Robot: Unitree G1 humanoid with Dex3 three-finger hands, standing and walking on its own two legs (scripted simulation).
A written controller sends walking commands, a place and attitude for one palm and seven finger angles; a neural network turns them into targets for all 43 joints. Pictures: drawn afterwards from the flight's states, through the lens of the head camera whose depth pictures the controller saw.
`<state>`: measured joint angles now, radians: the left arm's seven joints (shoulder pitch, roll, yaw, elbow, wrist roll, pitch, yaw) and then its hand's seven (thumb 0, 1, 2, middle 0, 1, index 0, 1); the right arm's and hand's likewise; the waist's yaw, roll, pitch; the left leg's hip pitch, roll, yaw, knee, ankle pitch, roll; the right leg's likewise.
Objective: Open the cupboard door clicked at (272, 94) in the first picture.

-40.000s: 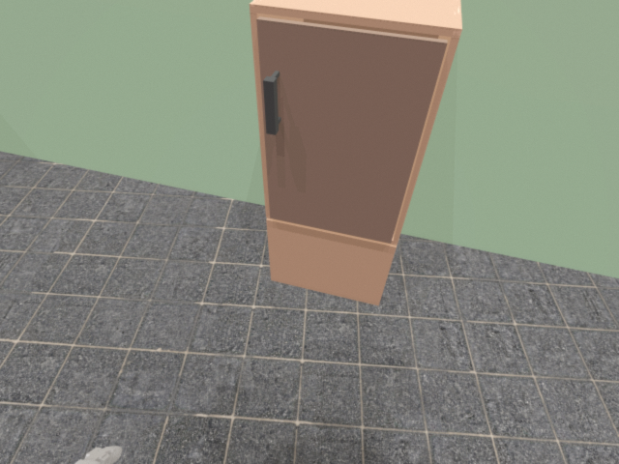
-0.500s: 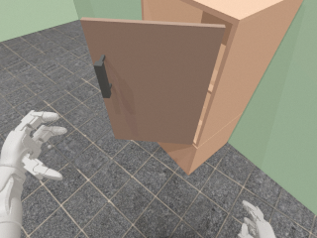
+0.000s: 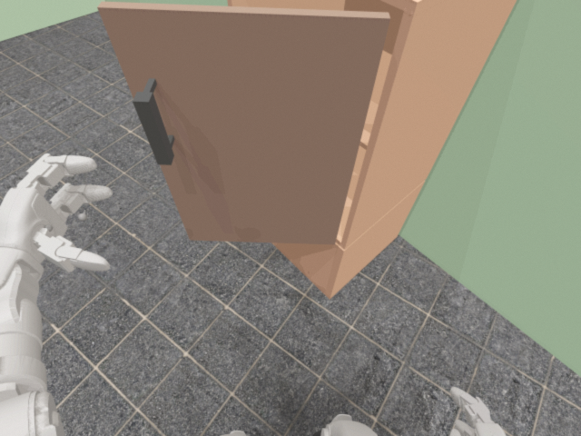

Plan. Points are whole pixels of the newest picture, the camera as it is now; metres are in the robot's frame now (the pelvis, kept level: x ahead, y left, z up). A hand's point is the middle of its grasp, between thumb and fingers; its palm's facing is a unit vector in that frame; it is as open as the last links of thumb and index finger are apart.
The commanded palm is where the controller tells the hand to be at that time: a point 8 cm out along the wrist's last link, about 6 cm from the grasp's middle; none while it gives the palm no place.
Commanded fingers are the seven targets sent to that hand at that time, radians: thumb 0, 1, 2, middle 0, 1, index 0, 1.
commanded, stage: move the hooked fingers beside the handle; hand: left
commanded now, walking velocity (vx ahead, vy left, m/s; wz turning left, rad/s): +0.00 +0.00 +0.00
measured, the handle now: (158, 122) +0.58 +0.24 +0.07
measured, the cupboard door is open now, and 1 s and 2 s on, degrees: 46 46 46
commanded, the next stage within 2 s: slide the fingers in behind the handle in 1.94 s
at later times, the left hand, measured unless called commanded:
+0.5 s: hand (98, 173) +0.45 +0.29 +0.09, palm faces +0.01 -1.00 +0.00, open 14.0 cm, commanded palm +0.43 +0.34 +0.08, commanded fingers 0.00 -0.50 0.30 -0.30 -1.20 -0.30 -1.20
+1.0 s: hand (105, 144) +0.51 +0.30 +0.09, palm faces +0.01 -1.00 -0.01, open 14.0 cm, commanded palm +0.50 +0.35 +0.08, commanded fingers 0.00 -0.50 0.30 -0.30 -1.20 -0.30 -1.20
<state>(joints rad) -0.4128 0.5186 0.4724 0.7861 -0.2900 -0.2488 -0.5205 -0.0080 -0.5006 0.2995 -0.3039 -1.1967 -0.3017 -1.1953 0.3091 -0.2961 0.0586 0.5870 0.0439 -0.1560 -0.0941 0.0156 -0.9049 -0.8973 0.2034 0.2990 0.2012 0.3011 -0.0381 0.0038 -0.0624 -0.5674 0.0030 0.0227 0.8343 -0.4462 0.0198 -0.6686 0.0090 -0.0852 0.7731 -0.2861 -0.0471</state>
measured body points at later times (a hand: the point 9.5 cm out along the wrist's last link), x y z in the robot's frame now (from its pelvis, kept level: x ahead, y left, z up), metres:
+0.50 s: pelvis +0.01 +0.02 -0.01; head +0.11 +0.04 +0.43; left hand +0.44 +0.35 +0.09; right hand +0.07 -0.26 -0.11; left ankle -0.02 +0.11 -0.70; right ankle +0.06 -0.09 -0.70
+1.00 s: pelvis +0.01 +0.03 -0.02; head +0.15 +0.05 +0.41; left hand +0.50 +0.35 +0.09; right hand +0.02 -0.25 -0.11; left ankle -0.02 +0.11 -0.70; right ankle +0.06 -0.09 -0.70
